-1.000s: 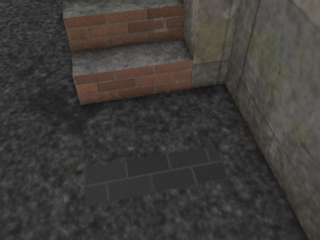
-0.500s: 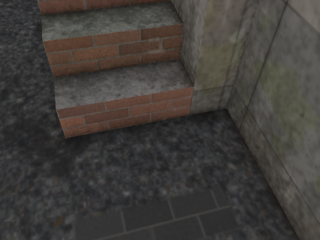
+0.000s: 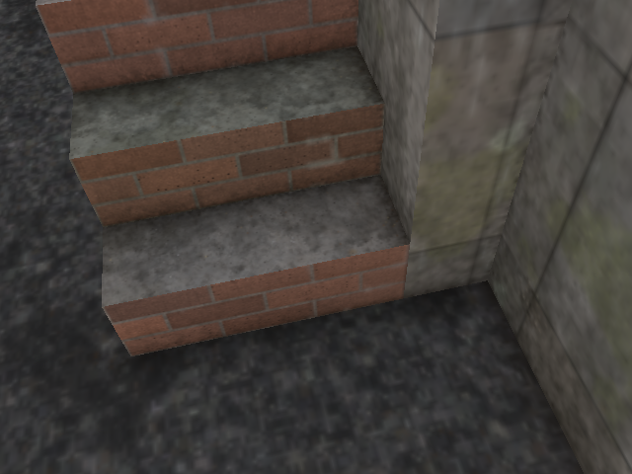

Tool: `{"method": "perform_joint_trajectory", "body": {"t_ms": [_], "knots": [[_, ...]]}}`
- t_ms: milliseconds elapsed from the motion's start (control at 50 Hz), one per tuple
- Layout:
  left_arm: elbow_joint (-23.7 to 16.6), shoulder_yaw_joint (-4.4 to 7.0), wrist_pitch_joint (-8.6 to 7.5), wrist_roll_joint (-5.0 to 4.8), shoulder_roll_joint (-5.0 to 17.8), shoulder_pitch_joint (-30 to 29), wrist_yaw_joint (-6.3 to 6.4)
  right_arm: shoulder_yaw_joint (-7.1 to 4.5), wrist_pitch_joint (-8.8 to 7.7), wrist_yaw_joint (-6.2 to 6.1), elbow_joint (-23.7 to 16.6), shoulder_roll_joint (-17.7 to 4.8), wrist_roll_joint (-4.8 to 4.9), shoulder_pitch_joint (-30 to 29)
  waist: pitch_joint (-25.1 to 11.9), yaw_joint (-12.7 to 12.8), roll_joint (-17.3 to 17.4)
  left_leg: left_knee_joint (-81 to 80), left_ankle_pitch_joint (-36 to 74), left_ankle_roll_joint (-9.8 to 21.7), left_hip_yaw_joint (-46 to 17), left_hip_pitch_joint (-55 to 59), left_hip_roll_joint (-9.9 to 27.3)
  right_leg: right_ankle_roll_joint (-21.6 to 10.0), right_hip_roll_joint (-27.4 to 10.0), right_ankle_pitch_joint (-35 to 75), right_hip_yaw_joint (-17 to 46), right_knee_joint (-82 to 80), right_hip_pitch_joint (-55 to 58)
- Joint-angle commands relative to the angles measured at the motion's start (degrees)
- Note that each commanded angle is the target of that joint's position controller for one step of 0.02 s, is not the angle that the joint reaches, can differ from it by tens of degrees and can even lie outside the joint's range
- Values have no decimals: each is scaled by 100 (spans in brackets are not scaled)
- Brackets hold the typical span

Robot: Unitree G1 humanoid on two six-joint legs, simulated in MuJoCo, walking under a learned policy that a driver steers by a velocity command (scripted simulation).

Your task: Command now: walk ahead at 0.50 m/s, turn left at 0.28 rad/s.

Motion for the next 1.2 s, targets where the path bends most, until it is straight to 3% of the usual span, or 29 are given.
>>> {"method": "perform_joint_trajectory", "body": {"t_ms": [20,100,140,260,300,340,360,400,420,440,460,480,520,560,640,720,780,840,860,880,900,920,940,960,980,1000,1060,1140,1200], "knots": [[-153,85,-123,24,619,143,16,-74,125,-15,-315,-223,-12,204,-234,-56,-735,-60,561,-62,-376,-909,603,-843,-1635,505,1380,-1684,835],[-4,116,-125,93,744,350,72,-164,268,-17,-540,-327,-59,29,-50,-85,-691,-627,1579,-148,-451,-1469,527,-795,-1480,1249,449,-1784,952],[84,114,-86,46,780,448,133,-171,254,21,-714,-225,-83,-360,79,5,-733,-1154,2117,-188,-356,-1591,557,-652,-1427,1199,94,-1818,963],[228,151,37,26,1018,900,223,-59,151,273,-1340,-41,-70,-1719,528,446,-453,-2696,2525,-50,155,-1879,482,-553,-1716,1092,-383,-1776,1789],[217,187,126,-53,1065,954,198,-37,151,372,-1510,-55,-42,-1931,622,475,-458,-2970,2119,67,355,-1862,404,-495,-1819,1502,-475,-1554,2139],[214,248,220,-155,1197,872,242,-35,118,448,-1659,-68,-6,-1993,414,363,-548,-3242,1613,232,676,-1410,180,-377,-1894,2922,-591,-1072,2328],[205,225,301,-52,1231,873,270,-104,105,499,-1674,-255,-37,-1768,185,157,-668,-3146,1253,336,817,-967,-27,-271,-1869,4003,-680,-639,2382],[40,273,421,-42,1368,625,341,-363,136,505,-1366,-723,-21,-343,-583,-656,-784,-3411,1118,628,1015,762,-545,-87,-1678,5142,-877,1282,2064],[-87,227,392,-27,1268,651,350,-573,164,387,-1106,-1157,-19,630,-1093,-1100,-388,-3616,1348,884,305,2537,-326,154,-1434,3931,-852,2912,813],[-402,-68,199,132,265,1290,215,-703,170,286,-1075,-1859,-15,673,-1615,-400,1325,-3735,902,1896,-2757,4734,1260,523,-312,-1636,-640,5131,-2023],[-569,-43,-181,-60,656,606,105,-626,127,187,-1335,-1651,-187,916,-2550,-855,880,-4882,831,2366,-4574,5311,1783,502,185,-2451,768,6079,-2904],[-820,68,-371,-258,1005,-126,44,-542,64,120,-1341,-1364,-288,738,-1906,-954,600,-4925,1399,1992,-3650,5017,1572,320,-175,-1859,1027,5989,-3469],[-765,82,-386,-71,977,-75,119,-426,67,96,-1559,-910,-106,-254,-1066,-293,-409,-4961,2629,1588,-2336,3036,1163,295,-675,-1116,1011,4895,-2671],[-739,146,-179,-75,972,281,145,-310,58,95,-1652,-650,-161,-682,-812,143,-288,-5277,3234,1527,-1782,1876,1029,387,-886,-1043,975,4391,-1761],[-639,89,31,27,651,261,174,-275,-78,77,-1458,-754,-187,-788,-343,260,1,-5514,4712,1310,-479,951,634,598,-784,-236,583,3159,-1291],[-811,-32,-27,-48,434,-580,104,-228,-35,-15,-1253,-803,-262,-540,-429,-205,95,-5399,4825,914,163,1442,429,495,-501,1328,358,1350,-927],[-595,-32,34,-157,534,-188,92,-175,35,-6,-1097,-755,-338,-602,-681,-178,419,-5121,4761,939,126,2043,791,473,-329,1116,346,1537,-593],[-738,71,94,-42,893,-41,150,-176,236,-84,-1198,-774,-192,-1098,-479,57,421,-4188,5565,729,40,2429,841,219,-212,10,285,1320,-720],[-784,136,-5,-49,1014,32,125,-197,325,-155,-1250,-827,-142,-1206,-431,186,143,-3653,5797,552,72,2704,725,59,-112,296,252,470,-757],[-699,192,-64,-14,1119,453,130,-189,396,-240,-1330,-839,-171,-1234,-739,392,-133,-2638,5269,315,221,2560,415,-115,-107,1479,410,-89,-76],[-778,286,-103,146,1599,760,162,-119,399,-278,-1616,-655,-342,-1295,-1114,349,-1212,-933,2782,-22,360,1231,-165,-572,-1134,4551,1911,113,1182],[-855,250,-93,394,1728,801,124,-11,362,-178,-1649,-246,-388,-665,-1641,-144,-2286,658,-1724,-363,-30,-448,-1218,-1734,-2252,6382,3870,-36,2405],[-969,167,-70,277,1277,637,76,-45,372,-77,-1456,-669,-302,-516,-2056,-29,-1296,1054,-1578,-337,-761,-434,-766,-1725,-2212,5028,3754,-241,2257],[-1181,195,28,121,1205,156,120,-102,406,-68,-1536,-844,-181,-844,-1463,-38,-958,1068,-1275,-364,-661,-750,-591,-1521,-1968,3873,3235,-298,1793],[-1284,163,165,16,1080,-97,218,-92,479,-120,-1523,-789,-210,-1085,-1086,-56,-369,778,-991,-435,-548,-859,-418,-1289,-1729,3027,2868,-444,1263],[-1367,134,279,-38,1045,-163,309,-94,558,-168,-1617,-738,-269,-1330,-853,-68,-191,327,-755,-510,-487,-717,-336,-1140,-1547,2360,2667,-580,738],[-1511,186,501,62,1202,-66,483,-23,671,-236,-1661,-378,-239,-1302,-877,-135,-767,-813,-265,-733,-116,-41,-644,-907,-983,1782,2217,-723,135],[-1676,250,608,28,1204,101,568,-58,663,-310,-1703,-410,-157,-1380,-1019,-25,-1156,-1794,148,-823,-233,72,-746,-740,-944,945,2507,-656,373],[-1856,297,700,125,1181,-109,601,-64,651,-268,-1672,-445,-129,-1475,-983,66,-1336,-2594,306,-701,-211,374,-758,-586,-879,-32,2750,-741,292]]}}
Keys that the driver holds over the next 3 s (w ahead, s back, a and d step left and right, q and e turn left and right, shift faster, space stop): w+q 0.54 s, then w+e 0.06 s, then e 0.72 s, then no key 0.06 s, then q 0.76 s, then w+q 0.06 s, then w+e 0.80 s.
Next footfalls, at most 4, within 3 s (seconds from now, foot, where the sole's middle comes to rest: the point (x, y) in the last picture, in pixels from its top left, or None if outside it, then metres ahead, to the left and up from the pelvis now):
0.42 left None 0.37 0.19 -0.78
0.88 right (316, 415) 0.61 0.07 -0.78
1.32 left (217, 446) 0.54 0.28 -0.78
1.66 right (325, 471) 0.49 0.05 -0.78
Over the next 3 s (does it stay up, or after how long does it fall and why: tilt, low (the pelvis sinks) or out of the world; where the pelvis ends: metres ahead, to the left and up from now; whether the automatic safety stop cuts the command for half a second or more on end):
stays up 0.55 0.24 -0.01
